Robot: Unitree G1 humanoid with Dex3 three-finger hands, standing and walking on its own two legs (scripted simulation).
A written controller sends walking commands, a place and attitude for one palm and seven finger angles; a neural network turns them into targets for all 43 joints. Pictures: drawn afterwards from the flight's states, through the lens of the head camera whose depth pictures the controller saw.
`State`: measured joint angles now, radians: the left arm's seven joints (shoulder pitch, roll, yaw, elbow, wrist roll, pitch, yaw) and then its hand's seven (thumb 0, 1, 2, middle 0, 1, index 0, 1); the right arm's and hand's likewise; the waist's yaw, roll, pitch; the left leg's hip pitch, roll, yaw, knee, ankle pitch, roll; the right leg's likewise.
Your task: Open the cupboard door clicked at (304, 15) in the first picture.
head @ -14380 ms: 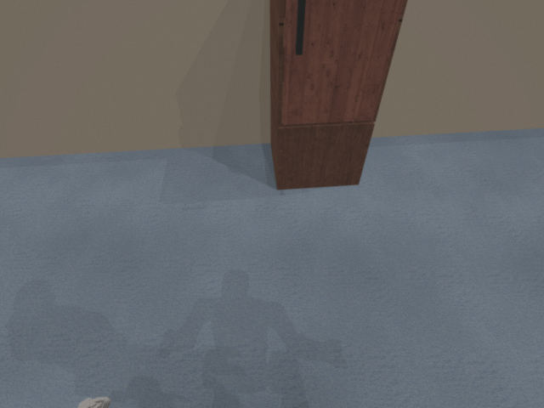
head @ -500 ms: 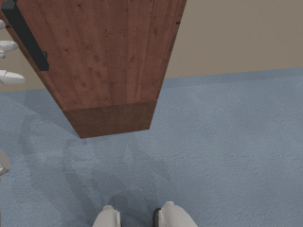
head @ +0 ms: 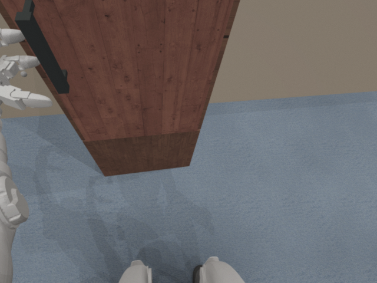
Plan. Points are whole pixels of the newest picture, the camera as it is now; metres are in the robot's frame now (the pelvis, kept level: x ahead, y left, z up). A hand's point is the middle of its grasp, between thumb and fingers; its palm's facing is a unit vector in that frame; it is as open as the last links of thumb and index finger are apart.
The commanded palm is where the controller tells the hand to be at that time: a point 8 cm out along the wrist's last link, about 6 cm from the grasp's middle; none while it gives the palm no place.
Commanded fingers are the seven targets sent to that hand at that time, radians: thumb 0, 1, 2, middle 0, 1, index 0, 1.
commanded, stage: slide the fingers in behind the handle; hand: left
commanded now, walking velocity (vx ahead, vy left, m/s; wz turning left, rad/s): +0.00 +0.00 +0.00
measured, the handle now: (48, 52) +0.55 +0.25 +0.11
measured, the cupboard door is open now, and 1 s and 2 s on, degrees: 0 1 1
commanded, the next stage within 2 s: close the thumb around the handle in 1.16 s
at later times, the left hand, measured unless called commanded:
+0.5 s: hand (51, 74) +0.50 +0.24 +0.10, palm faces +0.08 -1.00 -0.01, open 14.0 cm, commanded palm +0.48 +0.28 +0.10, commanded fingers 0.00 -0.50 0.30 -0.30 -1.20 -0.30 -1.20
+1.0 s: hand (60, 75) +0.49 +0.22 +0.11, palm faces +0.11 -0.99 -0.01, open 14.1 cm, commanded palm +0.47 +0.26 +0.10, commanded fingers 0.00 -0.50 0.30 -0.30 -1.20 -0.30 -1.20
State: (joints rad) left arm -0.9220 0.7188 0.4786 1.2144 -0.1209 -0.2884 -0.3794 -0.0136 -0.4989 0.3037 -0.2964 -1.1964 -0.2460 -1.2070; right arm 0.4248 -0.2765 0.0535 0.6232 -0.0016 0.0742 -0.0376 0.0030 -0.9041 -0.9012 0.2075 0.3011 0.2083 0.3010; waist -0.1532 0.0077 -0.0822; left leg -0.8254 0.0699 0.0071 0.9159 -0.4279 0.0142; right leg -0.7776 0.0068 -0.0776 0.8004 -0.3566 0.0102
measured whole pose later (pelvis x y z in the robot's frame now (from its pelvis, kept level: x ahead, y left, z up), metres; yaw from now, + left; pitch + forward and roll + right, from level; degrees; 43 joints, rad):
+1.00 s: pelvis +0.00 -0.01 +0.00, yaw +0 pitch +17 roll -3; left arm -0.88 0.56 0.43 1.17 -0.10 -0.34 -0.24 -0.01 -0.50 0.30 -0.28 -1.20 -0.27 -1.20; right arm 0.40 -0.27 0.03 0.63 0.00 0.05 -0.02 0.00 -0.91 -0.90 0.21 0.30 0.21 0.30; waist -0.15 0.02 -0.09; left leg -0.77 0.07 0.02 0.89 -0.42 0.01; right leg -0.74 0.00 -0.06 0.81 -0.36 0.00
